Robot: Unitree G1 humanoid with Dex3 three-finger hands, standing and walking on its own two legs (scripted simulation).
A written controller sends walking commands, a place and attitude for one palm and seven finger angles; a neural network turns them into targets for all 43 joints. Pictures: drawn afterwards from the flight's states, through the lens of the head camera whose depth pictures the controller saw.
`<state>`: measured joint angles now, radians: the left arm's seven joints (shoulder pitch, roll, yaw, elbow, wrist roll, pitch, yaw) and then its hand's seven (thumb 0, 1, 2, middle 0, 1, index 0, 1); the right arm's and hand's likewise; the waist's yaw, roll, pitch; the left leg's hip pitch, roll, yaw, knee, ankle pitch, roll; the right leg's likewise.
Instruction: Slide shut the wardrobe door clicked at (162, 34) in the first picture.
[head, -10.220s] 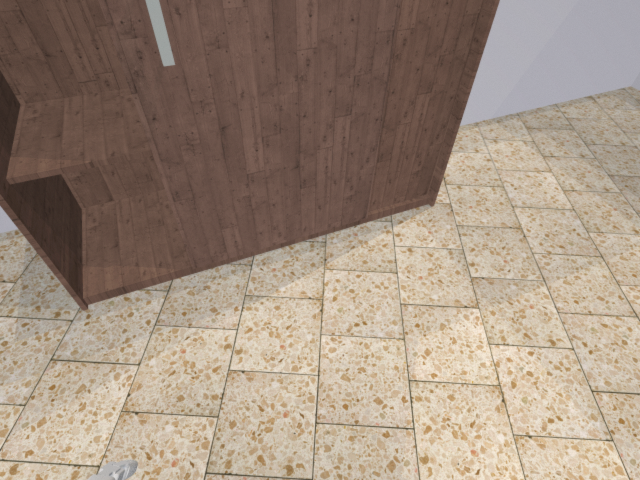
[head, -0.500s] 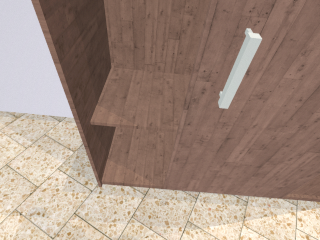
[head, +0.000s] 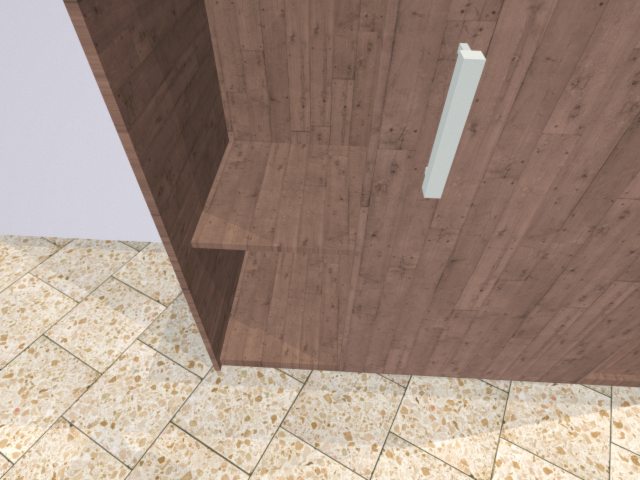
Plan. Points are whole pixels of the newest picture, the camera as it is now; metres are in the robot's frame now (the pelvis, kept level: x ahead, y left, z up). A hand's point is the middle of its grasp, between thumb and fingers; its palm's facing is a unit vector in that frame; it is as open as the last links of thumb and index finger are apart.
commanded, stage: come to a stop and stand still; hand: right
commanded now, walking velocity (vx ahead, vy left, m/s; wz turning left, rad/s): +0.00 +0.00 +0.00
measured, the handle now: (446, 126) +0.56 -0.15 +0.18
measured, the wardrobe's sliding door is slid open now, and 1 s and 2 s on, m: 0.39 0.39 0.39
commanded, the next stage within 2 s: look again from close up in 1.32 s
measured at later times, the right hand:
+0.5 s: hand out of the picture +0.00 -0.18 -0.18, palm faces +0.05 +0.99 -0.16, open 7.4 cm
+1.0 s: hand out of the picture +0.04 -0.19 -0.18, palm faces +0.05 +0.98 -0.19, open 7.4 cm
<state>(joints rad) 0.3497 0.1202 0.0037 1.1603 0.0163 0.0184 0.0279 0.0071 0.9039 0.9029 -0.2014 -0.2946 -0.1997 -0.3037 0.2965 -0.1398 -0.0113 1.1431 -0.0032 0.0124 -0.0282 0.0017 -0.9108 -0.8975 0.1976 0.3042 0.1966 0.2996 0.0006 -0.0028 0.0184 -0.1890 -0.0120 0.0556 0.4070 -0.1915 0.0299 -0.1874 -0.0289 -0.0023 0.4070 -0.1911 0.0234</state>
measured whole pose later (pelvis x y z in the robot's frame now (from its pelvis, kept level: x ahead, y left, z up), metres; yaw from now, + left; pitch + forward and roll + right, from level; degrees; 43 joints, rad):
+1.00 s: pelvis +0.05 -0.02 +0.00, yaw +0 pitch -1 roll +0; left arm 0.29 0.14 -0.01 1.15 0.00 -0.03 0.04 0.01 0.90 0.90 -0.20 -0.29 -0.20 -0.30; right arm 0.29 -0.14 0.00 1.15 0.00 -0.02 -0.04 0.00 -0.91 -0.90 0.20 0.30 0.20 0.30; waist -0.01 0.00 0.02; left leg -0.12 0.02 0.05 0.39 -0.25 0.00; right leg -0.12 0.01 -0.01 0.37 -0.24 -0.01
